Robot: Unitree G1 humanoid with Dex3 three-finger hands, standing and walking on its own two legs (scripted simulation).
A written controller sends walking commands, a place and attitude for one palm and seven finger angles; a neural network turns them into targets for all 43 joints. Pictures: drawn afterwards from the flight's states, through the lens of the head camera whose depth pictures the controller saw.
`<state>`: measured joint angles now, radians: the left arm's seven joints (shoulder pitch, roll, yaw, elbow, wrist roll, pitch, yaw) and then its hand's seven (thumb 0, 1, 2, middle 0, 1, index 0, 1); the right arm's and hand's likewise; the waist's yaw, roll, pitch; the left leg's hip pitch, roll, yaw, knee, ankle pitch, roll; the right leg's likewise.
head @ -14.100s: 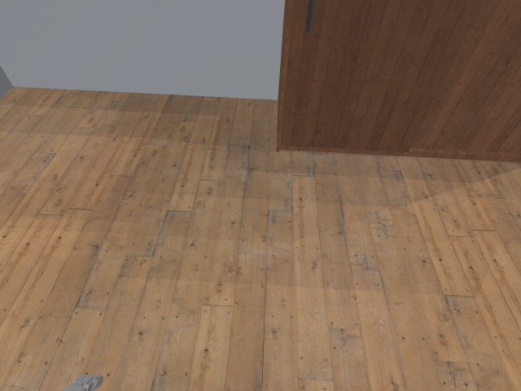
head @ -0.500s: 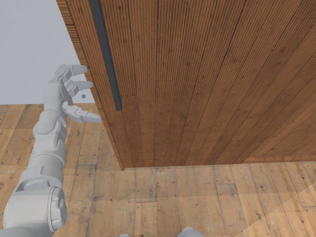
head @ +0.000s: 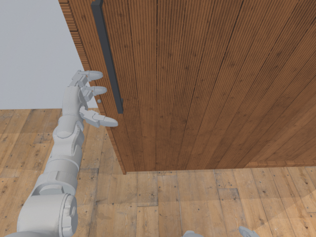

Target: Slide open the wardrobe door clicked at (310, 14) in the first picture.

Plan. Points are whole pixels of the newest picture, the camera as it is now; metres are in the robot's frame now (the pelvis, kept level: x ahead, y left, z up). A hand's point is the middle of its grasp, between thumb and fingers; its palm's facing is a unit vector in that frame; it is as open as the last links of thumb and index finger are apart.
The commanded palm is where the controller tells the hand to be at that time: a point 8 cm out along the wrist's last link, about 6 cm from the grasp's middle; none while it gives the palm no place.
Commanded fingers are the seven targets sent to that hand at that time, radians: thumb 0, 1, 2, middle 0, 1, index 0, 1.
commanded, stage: feel for the door with the fingertips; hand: left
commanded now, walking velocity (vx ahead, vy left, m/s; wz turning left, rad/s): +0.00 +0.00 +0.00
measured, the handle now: (112, 67) +0.52 +0.13 +0.14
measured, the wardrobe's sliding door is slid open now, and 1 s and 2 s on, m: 0.00 0.00 0.00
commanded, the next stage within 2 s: slide the fingers in behind the handle in 0.48 s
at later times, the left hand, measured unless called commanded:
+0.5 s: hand (103, 93) +0.45 +0.15 +0.10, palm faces +0.03 -1.00 -0.02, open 14.0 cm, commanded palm +0.43 +0.20 +0.10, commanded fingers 0.00 -0.50 0.30 -0.30 -1.20 -0.30 -1.20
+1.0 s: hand (101, 97) +0.45 +0.15 +0.10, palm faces +0.02 -1.00 +0.00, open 14.0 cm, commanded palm +0.42 +0.20 +0.10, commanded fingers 0.00 -0.50 0.30 -0.30 -1.20 -0.30 -1.20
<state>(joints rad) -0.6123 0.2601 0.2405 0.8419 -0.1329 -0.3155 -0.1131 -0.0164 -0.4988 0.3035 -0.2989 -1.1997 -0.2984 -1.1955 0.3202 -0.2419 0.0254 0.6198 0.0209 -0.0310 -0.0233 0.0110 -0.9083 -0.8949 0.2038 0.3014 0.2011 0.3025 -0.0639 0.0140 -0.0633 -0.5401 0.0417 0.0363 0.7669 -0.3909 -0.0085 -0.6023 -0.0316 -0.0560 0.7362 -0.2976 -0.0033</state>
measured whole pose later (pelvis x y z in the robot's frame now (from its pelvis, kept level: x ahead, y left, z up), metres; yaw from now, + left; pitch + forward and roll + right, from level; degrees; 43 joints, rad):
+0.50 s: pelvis -0.01 +0.00 +0.00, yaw +0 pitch +11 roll +0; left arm -0.77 0.32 0.28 1.03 -0.12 -0.37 -0.13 -0.02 -0.50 0.30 -0.30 -1.20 -0.30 -1.20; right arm 0.38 -0.26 0.02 0.66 0.01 -0.02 -0.02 0.01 -0.91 -0.89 0.20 0.30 0.20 0.30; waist -0.10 0.01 -0.06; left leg -0.60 0.04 0.03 0.79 -0.38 -0.01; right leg -0.67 -0.03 -0.06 0.76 -0.29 -0.01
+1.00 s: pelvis +0.00 +0.00 +0.00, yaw +0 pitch +11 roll -1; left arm -0.68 0.27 0.25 0.92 -0.14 -0.36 -0.12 -0.02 -0.50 0.30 -0.30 -1.20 -0.30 -1.20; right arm 0.36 -0.25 0.01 0.63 0.01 -0.02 -0.02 0.01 -0.91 -0.89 0.20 0.30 0.20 0.30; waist -0.08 0.02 -0.07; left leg -0.59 0.04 0.04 0.79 -0.39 -0.01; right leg -0.65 -0.03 -0.05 0.75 -0.29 0.00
